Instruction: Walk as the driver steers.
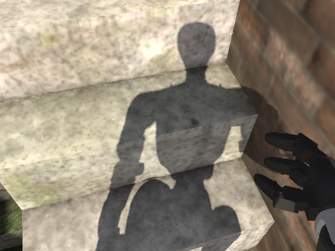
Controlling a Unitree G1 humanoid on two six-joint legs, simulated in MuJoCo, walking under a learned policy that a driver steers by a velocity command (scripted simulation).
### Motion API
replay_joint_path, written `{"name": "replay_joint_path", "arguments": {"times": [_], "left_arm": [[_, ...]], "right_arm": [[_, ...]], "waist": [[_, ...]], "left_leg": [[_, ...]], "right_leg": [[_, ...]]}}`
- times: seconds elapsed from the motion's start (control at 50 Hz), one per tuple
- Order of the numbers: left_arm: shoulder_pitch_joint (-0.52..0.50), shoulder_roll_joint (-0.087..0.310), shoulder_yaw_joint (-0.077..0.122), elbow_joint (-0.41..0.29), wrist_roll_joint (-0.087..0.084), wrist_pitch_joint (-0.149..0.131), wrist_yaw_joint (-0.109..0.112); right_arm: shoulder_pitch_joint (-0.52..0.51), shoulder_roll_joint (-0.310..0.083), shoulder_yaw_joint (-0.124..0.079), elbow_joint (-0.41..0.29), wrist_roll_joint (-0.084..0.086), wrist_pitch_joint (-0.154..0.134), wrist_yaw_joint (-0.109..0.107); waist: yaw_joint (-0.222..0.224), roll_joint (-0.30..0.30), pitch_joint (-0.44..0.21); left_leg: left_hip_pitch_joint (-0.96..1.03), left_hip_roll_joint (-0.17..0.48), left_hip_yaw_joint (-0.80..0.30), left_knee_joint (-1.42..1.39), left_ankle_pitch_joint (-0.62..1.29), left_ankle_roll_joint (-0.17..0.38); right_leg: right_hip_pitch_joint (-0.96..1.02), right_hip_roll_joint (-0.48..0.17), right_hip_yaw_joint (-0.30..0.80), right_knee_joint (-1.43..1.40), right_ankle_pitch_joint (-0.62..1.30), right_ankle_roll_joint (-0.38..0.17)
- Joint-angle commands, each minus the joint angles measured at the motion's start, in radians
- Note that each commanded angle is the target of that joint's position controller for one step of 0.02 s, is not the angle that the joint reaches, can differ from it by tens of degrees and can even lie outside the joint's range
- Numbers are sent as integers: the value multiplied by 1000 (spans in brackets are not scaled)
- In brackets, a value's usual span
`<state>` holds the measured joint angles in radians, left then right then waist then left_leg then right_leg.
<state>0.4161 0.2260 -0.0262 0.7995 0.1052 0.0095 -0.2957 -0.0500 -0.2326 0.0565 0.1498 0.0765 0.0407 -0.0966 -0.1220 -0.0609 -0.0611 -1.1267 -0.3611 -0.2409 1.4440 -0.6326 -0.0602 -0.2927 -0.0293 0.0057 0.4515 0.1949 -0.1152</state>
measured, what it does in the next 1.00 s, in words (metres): goes down: left foot, then right foot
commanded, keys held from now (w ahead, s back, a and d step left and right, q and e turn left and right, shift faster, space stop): q+shift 0.42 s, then e+shift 0.42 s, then w+e+shift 0.16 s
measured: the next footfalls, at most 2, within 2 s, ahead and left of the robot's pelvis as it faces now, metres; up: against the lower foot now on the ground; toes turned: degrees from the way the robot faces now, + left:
left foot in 0.46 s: -0.05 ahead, +0.13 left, +0.00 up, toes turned +31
right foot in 0.78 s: +0.03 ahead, -0.15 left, +0.00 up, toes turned +22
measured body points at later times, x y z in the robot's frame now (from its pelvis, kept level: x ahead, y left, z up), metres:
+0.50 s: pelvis +0.00 +0.00 -0.06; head -0.01 -0.01 +0.39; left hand +0.09 +0.30 -0.13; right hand +0.27 -0.19 -0.13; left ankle -0.08 +0.11 -0.79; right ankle -0.06 -0.12 -0.76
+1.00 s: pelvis -0.01 -0.03 -0.05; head +0.01 -0.04 +0.40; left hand -0.09 +0.19 -0.18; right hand +0.29 -0.25 -0.09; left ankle -0.11 +0.07 -0.73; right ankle -0.01 -0.17 -0.79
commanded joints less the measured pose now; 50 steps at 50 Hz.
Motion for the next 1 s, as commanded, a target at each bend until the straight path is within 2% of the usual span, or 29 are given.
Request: {"name": "replay_joint_path", "arguments": {"times": [0.02, 0.04, 0.06, 0.08, 0.1, 0.12, 0.16, 0.24, 0.28, 0.32, 0.4, 0.44, 0.48, 0.5, 0.52, 0.54, 0.56, 0.58, 0.6, 0.62, 0.66, 0.7, 0.72, 0.78, 0.82, 0.86, 0.88, 0.94, 1.0], "left_arm": [[-11, 95, -9, 8, -32, -90, -20], [-130, 228, 57, -46, -4, -91, 28], [-151, 242, 70, -56, 19, -91, 65], [-135, 166, 31, -76, 34, -93, 78], [-254, 153, 35, -146, 17, -116, 154], [-312, 74, -4, -200, -26, -138, 189], [-342, 61, 0, -253, -62, -166, 252], [-190, 87, 28, -222, -55, -152, 209], [-294, 137, 53, -223, -59, -129, 192], [-299, 211, 86, -225, -46, -84, 195], [-342, 223, 105, -237, -5, -6, 182], [-314, 146, 81, -195, -17, 18, 162], [-241, -3, 38, -189, 29, 43, 102], [-248, 0, 40, -199, 17, 30, 98], [-272, 26, 53, -202, -15, 4, 118], [-239, 34, 48, -204, -38, -25, 125], [-146, 77, 68, -147, -78, -57, 142], [-332, 61, 79, -149, -255, -55, 247], [-270, 19, 64, -129, -224, -51, 288], [54, -25, 19, -140, -73, -81, 178], [100, -16, 12, -68, -90, -92, 119], [100, 20, 16, -42, -115, -67, 117], [28, 73, 32, -65, -115, -42, 142], [64, -5, 24, -59, -82, -16, 148], [157, 101, 60, -48, -64, -20, 159], [206, 225, 107, -51, -76, -21, 145], [178, 187, 102, -33, -67, -42, 148], [66, 65, 68, -55, -90, -29, 139], [-144, 171, 96, -182, -137, -21, 143]], "right_arm": [[392, -11, -13, 61, -18, 35, 69], [481, -116, -47, 187, -68, 22, 105], [421, -100, -47, 258, -82, -10, 124], [285, -103, -44, 268, -54, -35, 108], [329, -32, -25, 331, -75, -36, 92], [179, -59, -28, 355, -75, -32, 93], [84, -105, -66, 425, -61, -23, 111], [24, -152, -133, 465, -75, -80, 114], [7, -86, -120, 460, -85, -95, 149], [88, -40, -103, 489, -87, -91, 159], [269, -40, -101, 486, -75, -80, 135], [210, -59, -109, 472, -59, -81, 81], [438, -204, -142, 507, -63, -81, 2], [535, -280, -168, 526, -55, -73, 4], [481, -288, -179, 523, -49, -72, 38], [336, -258, -167, 496, -65, -58, 79], [210, -193, -135, 469, -112, -50, 142], [169, -61, -95, 434, -189, -70, 84], [126, -71, -88, 445, -184, -76, 74], [-126, -183, -104, 349, -93, -59, 136], [-119, -256, -146, 338, -118, -22, 108], [112, -326, -206, 371, -147, 0, 49], [224, -300, -207, 369, -150, -12, 28], [139, -228, -211, 334, -93, -9, -8], [151, -155, -190, 296, -88, 3, -16], [56, -190, -193, 279, -102, -34, 4], [19, -167, -190, 305, -112, -46, 22], [-25, -139, -174, 302, -147, -52, 17], [111, -101, -172, 384, -111, -71, 27]], "waist": [[-144, -129, -110], [-102, -133, -219], [-61, -44, -201], [17, 81, -166], [12, 131, -184], [95, 212, -58], [153, 4, 89], [222, -8, 101], [155, 19, 77], [145, -65, 80], [48, -80, 44], [59, -82, 50], [5, 189, -61], [-61, 194, -122], [-44, 187, -73], [23, 251, -65], [83, 164, -75], [107, -48, -96], [144, 44, -100], [294, 351, -5], [288, 98, -4], [134, 159, -29], [55, 145, -80], [63, 141, -59], [66, -100, -130], [198, -214, -104], [224, -252, -65], [216, -21, -43], [83, -1, -66]], "left_leg": [[-250, 59, 47, 612, -239, -14], [-392, 77, 86, 1015, -277, -16], [-508, 135, 80, 1288, -145, 30], [-635, 174, 24, 1338, -26, 21], [-476, 345, -86, 1266, 178, -27], [-382, 359, -11, 1078, 298, -55], [-62, 382, 71, 904, 469, -69], [30, 458, 65, 460, 431, -22], [235, 545, 206, -74, 289, -32], [448, 484, 293, -309, 118, -46], [647, 431, 326, -685, 328, -21], [789, 318, 389, -956, 537, 66], [1326, 512, 71, -928, 1562, 317], [1389, 734, -92, -1003, 1666, 443], [1220, 801, -107, -1011, 1670, 476], [1028, 788, -37, -1016, 1594, 449], [982, 751, 56, -1037, 1452, 362], [1038, 680, 201, -1069, 1302, 233], [971, 668, 286, -1067, 1286, 191], [835, 667, 314, -1115, 1487, 228], [888, 645, 340, -1116, 1333, 221], [1142, 694, 355, -1112, 1204, 299], [1301, 670, 389, -1050, 1130, 254], [1203, 653, 401, -1011, 928, 214], [850, 436, 449, -787, 285, 84], [648, 352, 319, -441, 28, 45], [542, 371, 187, -126, 32, 81], [411, 357, 151, -221, 74, 148], [800, 336, 235, -950, 108, 57]], "right_leg": [[207, -290, 128, 134, 785, -240], [323, -424, 175, 150, 815, -368], [334, -419, 163, 109, 585, -342], [409, -411, 164, 85, 394, -337], [352, -529, 365, -57, -166, -351], [203, -376, 275, -138, -578, -272], [-48, -212, 82, -199, -591, -172], [266, -281, -68, -159, -275, -205], [311, -295, -175, -134, 3, -177], [301, -351, -203, -78, 348, -218], [379, -455, -230, 44, 625, -230], [296, -298, -286, 194, 543, -122], [-219, -127, -272, 445, -223, 77], [-252, -34, -186, 544, -755, 155], [-253, -24, -84, 788, -849, 188], [-230, -21, -22, 1096, -892, 172], [-244, -40, 58, 1078, -916, 172], [-235, 50, 35, 959, -649, 172], [-179, 45, 9, 986, -575, 175], [-46, -22, 83, 897, -772, 190], [57, -49, 90, 309, -460, 176], [-53, 30, 40, 179, -361, 131], [-167, 24, 101, 129, -393, 107], [-78, 5, 83, -69, -221, 41], [107, -128, 337, -38, 352, -156], [59, -224, 527, -154, -111, -241], [-48, -209, 577, -225, -608, -195], [-51, -100, 511, -175, -665, -144], [-179, -5, 421, -149, -447, -145]]}}
Velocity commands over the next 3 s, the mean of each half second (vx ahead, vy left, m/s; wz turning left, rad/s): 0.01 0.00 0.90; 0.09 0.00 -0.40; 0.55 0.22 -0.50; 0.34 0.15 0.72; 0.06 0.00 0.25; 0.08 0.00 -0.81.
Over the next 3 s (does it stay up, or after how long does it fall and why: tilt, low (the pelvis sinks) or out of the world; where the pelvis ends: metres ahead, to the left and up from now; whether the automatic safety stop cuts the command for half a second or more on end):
stays up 0.20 -0.05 0.15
